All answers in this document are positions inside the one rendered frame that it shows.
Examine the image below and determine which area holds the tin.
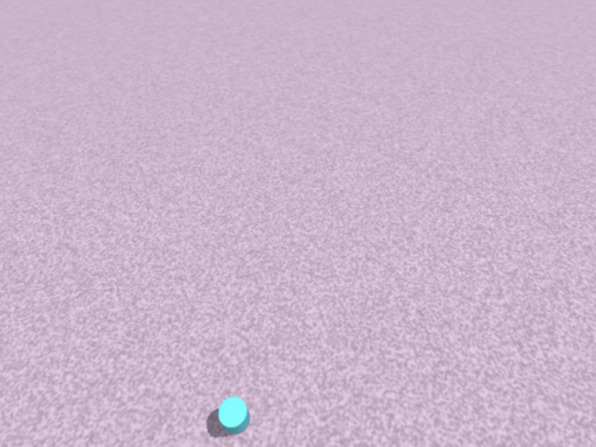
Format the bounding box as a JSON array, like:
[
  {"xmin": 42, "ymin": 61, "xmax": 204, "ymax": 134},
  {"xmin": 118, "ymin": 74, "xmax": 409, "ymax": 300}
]
[{"xmin": 219, "ymin": 397, "xmax": 251, "ymax": 435}]

